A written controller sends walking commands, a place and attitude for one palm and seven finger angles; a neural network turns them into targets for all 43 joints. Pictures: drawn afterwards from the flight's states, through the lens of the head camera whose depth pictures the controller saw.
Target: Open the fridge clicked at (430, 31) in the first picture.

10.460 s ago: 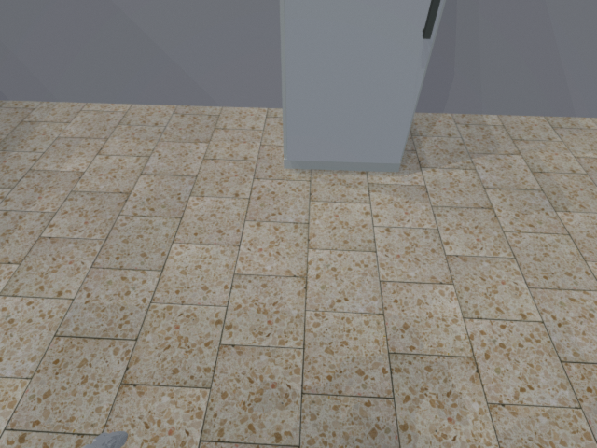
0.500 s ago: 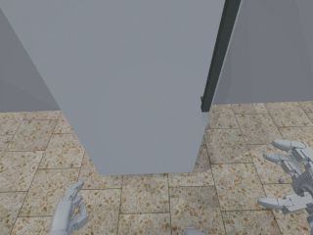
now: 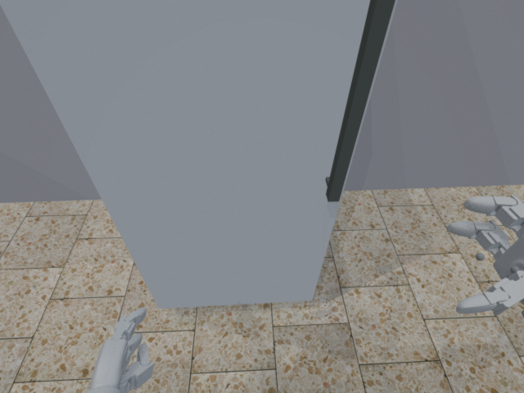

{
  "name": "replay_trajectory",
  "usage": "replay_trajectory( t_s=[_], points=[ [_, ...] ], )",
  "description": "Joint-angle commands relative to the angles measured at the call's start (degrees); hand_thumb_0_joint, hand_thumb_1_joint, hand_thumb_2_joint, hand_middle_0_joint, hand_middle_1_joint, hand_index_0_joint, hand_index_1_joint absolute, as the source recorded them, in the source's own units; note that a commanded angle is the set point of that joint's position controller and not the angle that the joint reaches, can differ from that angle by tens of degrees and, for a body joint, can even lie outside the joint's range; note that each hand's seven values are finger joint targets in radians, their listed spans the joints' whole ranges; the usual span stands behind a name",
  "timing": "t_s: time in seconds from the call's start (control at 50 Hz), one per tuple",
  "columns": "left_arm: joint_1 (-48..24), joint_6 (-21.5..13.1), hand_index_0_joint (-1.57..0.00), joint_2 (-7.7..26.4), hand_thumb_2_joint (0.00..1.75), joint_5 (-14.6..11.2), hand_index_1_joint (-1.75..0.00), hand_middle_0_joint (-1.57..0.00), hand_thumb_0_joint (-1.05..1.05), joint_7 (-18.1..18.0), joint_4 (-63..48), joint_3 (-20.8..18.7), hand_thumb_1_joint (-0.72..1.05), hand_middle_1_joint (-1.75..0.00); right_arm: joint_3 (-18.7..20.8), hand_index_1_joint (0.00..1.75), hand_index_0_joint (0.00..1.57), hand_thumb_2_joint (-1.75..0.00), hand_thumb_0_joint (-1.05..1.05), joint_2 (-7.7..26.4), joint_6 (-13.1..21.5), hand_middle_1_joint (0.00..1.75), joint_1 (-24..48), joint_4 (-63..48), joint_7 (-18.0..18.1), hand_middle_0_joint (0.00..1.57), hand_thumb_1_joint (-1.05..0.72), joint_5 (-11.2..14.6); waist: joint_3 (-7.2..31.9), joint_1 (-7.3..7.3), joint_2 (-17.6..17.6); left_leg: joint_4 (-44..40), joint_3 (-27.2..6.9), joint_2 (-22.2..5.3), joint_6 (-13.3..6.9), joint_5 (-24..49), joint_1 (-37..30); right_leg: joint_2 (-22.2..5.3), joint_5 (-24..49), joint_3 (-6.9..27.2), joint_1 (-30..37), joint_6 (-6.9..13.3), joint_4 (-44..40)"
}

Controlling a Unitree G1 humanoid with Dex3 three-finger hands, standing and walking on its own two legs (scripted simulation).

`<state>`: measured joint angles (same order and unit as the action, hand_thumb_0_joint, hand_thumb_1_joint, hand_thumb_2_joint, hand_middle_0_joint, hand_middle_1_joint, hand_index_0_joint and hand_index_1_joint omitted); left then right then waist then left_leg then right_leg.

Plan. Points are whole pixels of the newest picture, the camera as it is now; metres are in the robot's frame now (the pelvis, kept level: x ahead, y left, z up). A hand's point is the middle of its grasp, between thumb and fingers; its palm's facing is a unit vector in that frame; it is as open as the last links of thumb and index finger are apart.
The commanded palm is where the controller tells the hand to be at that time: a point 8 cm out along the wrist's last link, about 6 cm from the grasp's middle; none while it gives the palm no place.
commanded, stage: raise the hand to about handle height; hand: right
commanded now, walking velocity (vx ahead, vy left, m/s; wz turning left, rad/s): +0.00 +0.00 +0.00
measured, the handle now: (354, 92) +0.55 -0.15 +0.21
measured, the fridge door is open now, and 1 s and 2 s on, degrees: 0 0 0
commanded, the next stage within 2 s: move the hooked fingers beside the handle in 0.44 s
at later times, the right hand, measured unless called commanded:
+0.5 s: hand (464, 253) +0.28 -0.26 +0.12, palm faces +0.04 +1.00 -0.03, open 14.0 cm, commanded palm +0.25 -0.31 +0.13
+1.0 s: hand (440, 220) +0.34 -0.26 +0.12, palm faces +0.01 +1.00 +0.01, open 14.0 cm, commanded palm +0.32 -0.30 +0.13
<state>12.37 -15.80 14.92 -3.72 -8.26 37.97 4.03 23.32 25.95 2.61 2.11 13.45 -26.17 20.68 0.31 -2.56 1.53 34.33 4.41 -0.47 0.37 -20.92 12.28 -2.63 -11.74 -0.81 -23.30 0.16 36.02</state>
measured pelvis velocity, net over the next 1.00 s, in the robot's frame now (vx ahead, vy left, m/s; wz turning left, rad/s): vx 0.01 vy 0.00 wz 0.02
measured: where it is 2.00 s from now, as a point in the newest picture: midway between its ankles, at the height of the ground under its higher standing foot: outside the picture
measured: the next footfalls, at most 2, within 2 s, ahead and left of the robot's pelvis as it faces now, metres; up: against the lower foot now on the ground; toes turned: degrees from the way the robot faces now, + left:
none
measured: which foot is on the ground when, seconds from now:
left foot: down 0.00-1.00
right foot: down 0.00-1.00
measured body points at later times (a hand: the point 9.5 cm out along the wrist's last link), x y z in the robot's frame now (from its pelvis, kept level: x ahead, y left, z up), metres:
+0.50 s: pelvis +0.00 +0.01 +0.00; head -0.01 +0.01 +0.45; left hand +0.18 +0.25 -0.07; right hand +0.27 -0.31 +0.13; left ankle -0.03 +0.12 -0.72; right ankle +0.08 -0.12 -0.72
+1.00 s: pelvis +0.01 +0.00 +0.00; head +0.01 +0.00 +0.45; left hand +0.16 +0.26 -0.08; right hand +0.33 -0.31 +0.12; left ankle -0.03 +0.12 -0.72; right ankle +0.08 -0.12 -0.72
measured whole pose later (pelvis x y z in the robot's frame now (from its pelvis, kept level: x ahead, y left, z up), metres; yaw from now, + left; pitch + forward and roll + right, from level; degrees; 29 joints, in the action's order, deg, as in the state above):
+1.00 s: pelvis +0.01 +0.00 +0.00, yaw +1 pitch +1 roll +1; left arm 14.1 -13.9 15.8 -3.8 -8.1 38.3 2.4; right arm 22.2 25.5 3.2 14.7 27.7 -24.7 17.5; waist 1.4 -0.3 0.9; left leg 35.7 3.0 -0.3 0.2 -21.6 15.4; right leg -3.0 -12.3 -2.0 -25.3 0.0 36.3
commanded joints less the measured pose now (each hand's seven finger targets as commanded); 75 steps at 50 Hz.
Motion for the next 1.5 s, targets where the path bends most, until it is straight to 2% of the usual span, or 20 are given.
replay_trajectory(
  t_s=[0.0,0.04,0.12,0.2,0.36,0.42,0.52,0.62,0.66,0.82,0.9,1.0,1.02,1.06,1.1,1.14,1.3,1.36,1.44,1.48],
  points=[
    [-6.0,-3.0,-0.20,8.2,0.90,-0.8,-0.30,-0.20,0.00,-0.1,-9.4,-3.8,0.90,-0.30,4.1,1.20,0.30,-0.30,0.00,12.2,2.1,1.20,10.8,-9.2,-1.0,0.30,0.50,1.5,8.8,0.46,2.0,-8.0,-2.1,1.9,-0.2,6.5,8.3,1.9,0.0,2.1,13.4,0.7,-6.2],
    [-6.1,-3.0,-0.20,8.4,0.90,-0.7,-0.30,-0.20,0.00,0.1,-9.7,-4.1,0.90,-0.30,5.4,1.20,0.30,-0.30,0.00,13.8,2.2,1.20,11.4,-11.0,-0.8,0.30,0.50,1.5,11.0,0.09,2.2,-7.5,-2.6,1.5,-0.1,8.5,7.1,2.0,1.8,1.7,13.7,0.8,-5.6],
    [-5.7,-2.9,-0.20,8.7,0.90,-0.5,-0.30,-0.20,0.00,0.0,-9.2,-4.4,0.90,-0.30,6.9,1.20,0.30,-0.30,0.00,15.2,3.2,1.20,12.6,-11.7,0.3,0.30,0.50,1.3,9.7,0.41,1.3,-7.6,-3.0,1.7,0.0,8.3,7.6,1.9,1.8,1.2,13.5,0.9,-5.3],
    [-6.0,-3.0,-0.20,8.3,0.90,-0.4,-0.30,-0.20,0.00,-0.1,-9.3,-4.5,0.90,-0.30,6.5,1.20,0.30,-0.30,0.00,14.4,4.5,1.20,13.8,-13.8,1.2,0.30,0.50,0.7,10.2,0.52,5.1,-7.6,-2.6,1.8,-0.1,8.3,7.8,2.0,1.9,1.1,15.0,0.7,-6.0],
    [-5.6,-2.8,-0.20,8.2,0.90,-0.6,-0.30,-0.20,0.00,-0.3,-9.1,-4.4,0.90,-0.30,5.2,1.20,0.30,-0.30,0.00,13.0,3.3,1.20,12.2,-10.6,0.6,0.30,0.50,0.7,8.1,0.82,2.7,-8.0,-2.9,1.7,0.4,8.1,8.4,2.0,0.9,0.8,13.6,0.8,-6.1],
    [-5.7,-3.0,-0.20,8.5,0.90,-0.6,-0.30,-0.20,0.00,-0.3,-9.0,-4.6,0.90,-0.30,5.9,1.20,0.30,-0.30,0.00,13.8,3.5,1.20,13.1,-11.6,0.4,0.30,0.50,1.0,9.9,0.73,1.2,-7.8,-3.4,1.6,0.5,9.3,7.3,2.0,2.1,0.6,14.3,1.0,-5.2],
    [-5.7,-2.9,-0.20,8.4,0.90,-0.5,-0.30,-0.20,0.00,-0.3,-9.1,-4.4,0.90,-0.30,5.7,1.20,0.30,-0.30,0.00,13.7,3.7,1.20,13.4,-11.6,0.5,0.30,0.50,0.8,9.7,0.78,2.5,-7.7,-3.3,1.7,0.4,9.8,7.8,2.0,2.4,0.5,14.5,1.0,-5.2],
    [-5.1,-2.7,-0.20,8.6,0.90,-0.5,-0.30,-0.20,0.00,-0.8,-7.9,-4.4,0.90,-0.30,4.0,1.20,0.30,-0.30,0.00,13.6,4.0,1.20,21.5,-7.4,0.6,0.30,0.50,0.1,9.1,2.12,1.0,-8.2,-3.8,1.5,0.4,7.3,9.8,2.0,0.4,0.7,13.8,1.0,-5.0],
    [-5.1,-2.4,-0.20,8.6,0.90,-0.5,-0.30,-0.20,0.00,-1.0,-7.5,-4.3,0.90,-0.30,2.9,1.20,0.30,-0.30,0.00,13.4,4.1,1.20,25.4,-5.3,0.6,0.30,0.50,-0.5,9.6,2.54,2.9,-8.0,-3.6,1.4,0.2,6.8,10.3,2.1,0.0,1.0,13.7,0.8,-5.1],
    [-4.1,-1.7,-0.20,9.2,0.90,-0.3,-0.30,-0.20,0.00,-0.6,-7.8,-4.7,0.90,-0.30,4.2,1.20,0.30,-0.30,0.00,15.5,4.6,1.20,26.7,-0.3,0.5,0.30,0.50,-1.2,13.2,1.50,2.1,-6.0,-3.1,1.3,-0.3,10.7,8.6,1.9,3.2,0.9,13.5,0.9,-4.1],
    [-3.3,-1.0,-0.20,9.1,0.90,-0.5,-0.30,-0.20,0.00,-0.3,-7.9,-4.9,0.90,-0.30,3.8,1.20,0.30,-0.30,0.00,15.0,3.9,1.20,29.2,2.9,1.1,0.30,0.50,-1.7,11.9,2.06,2.2,-5.8,-2.7,1.6,-0.3,9.6,10.7,1.7,2.1,1.1,12.8,0.7,-4.4],
    [-2.3,-0.4,-0.20,9.2,0.90,-0.3,-0.30,-0.20,0.00,-0.2,-7.9,-5.3,0.90,-0.30,2.8,1.20,0.30,-0.30,0.00,14.6,4.9,1.20,33.5,1.4,2.5,0.30,0.50,-2.9,15.2,2.67,4.3,-5.1,-2.6,1.8,-0.6,10.1,11.0,1.5,3.2,1.2,14.6,0.6,-3.9],
    [-2.0,-0.3,-0.20,9.3,0.90,-0.2,-0.30,-0.20,0.00,-0.1,-7.9,-5.3,0.90,-0.30,2.1,1.20,0.30,-0.30,0.00,14.3,5.2,1.20,33.9,1.2,2.9,0.30,0.50,-3.1,15.2,2.87,2.6,-5.0,-2.5,2.0,-0.6,10.3,10.6,1.5,3.6,1.3,14.3,0.8,-3.7],
    [-1.9,-0.2,-0.20,9.1,0.90,-0.2,-0.30,-0.20,0.00,0.0,-7.6,-5.4,0.90,-0.30,0.2,1.20,0.30,-0.30,0.00,12.2,5.3,1.20,35.7,1.1,3.4,0.30,0.50,-3.5,15.3,3.39,4.5,-4.7,-2.2,2.1,-0.7,10.4,11.6,1.3,3.7,1.5,15.3,0.5,-3.9],
    [-1.3,0.4,-0.20,9.4,0.90,-0.3,-0.30,-0.20,0.00,0.0,-7.0,-5.4,0.90,-0.30,0.4,1.20,0.30,-0.30,0.00,12.6,4.7,1.20,36.5,4.2,4.0,0.30,0.50,-3.8,13.6,3.83,3.2,-5.0,-2.2,2.1,-0.6,9.2,12.8,1.2,2.4,1.7,14.2,0.6,-4.1],
    [-0.8,0.8,-0.20,9.6,0.90,-0.2,-0.30,-0.20,0.00,0.0,-6.9,-5.6,0.90,-0.30,1.4,1.20,0.30,-0.30,0.00,14.6,4.6,1.20,39.0,4.7,4.6,0.30,0.50,-4.6,15.3,3.62,2.9,-4.9,-2.5,1.9,-0.6,8.9,12.3,1.2,2.3,1.6,13.7,0.7,-3.8],
    [1.1,2.5,-0.20,9.6,0.90,0.3,-0.30,-0.20,0.00,0.7,-6.3,-5.8,0.90,-0.30,1.5,1.20,0.30,-0.30,0.00,14.8,5.7,1.20,42.9,9.2,6.0,0.30,0.50,-5.8,18.1,4.03,3.1,-3.5,-2.4,2.2,-0.9,12.6,11.9,1.2,5.7,1.6,14.5,0.5,-2.6],
    [1.4,3.0,-0.20,9.4,0.90,0.1,-0.30,-0.20,0.00,0.9,-6.2,-5.9,0.90,-0.30,-0.6,1.20,0.30,-0.30,0.00,12.9,5.7,1.20,44.4,11.5,5.9,0.30,0.50,-6.0,16.7,4.62,2.3,-3.3,-2.5,2.2,-0.7,12.9,12.7,1.2,5.4,1.2,13.2,0.7,-2.1],
    [2.6,3.9,-0.20,10.0,0.90,0.1,-0.30,-0.20,0.00,1.1,-5.7,-6.2,0.90,-0.30,1.4,1.20,0.30,-0.30,0.00,16.1,5.9,1.20,47.4,14.5,6.3,0.30,0.50,-6.5,16.9,5.06,0.6,-3.1,-2.9,2.0,-0.6,13.3,12.9,1.1,5.3,1.1,11.6,0.9,-1.4],
    [2.6,4.2,-0.20,9.6,0.90,0.0,-0.30,-0.20,0.00,1.2,-5.8,-6.2,0.90,-0.30,-1.1,1.20,0.30,-0.30,0.00,13.5,6.3,1.20,49.3,14.6,6.3,0.30,0.50,-6.8,17.1,5.64,2.6,-2.8,-2.9,2.1,-0.5,13.0,14.1,1.2,5.2,1.0,12.3,0.8,-1.0]
  ],
)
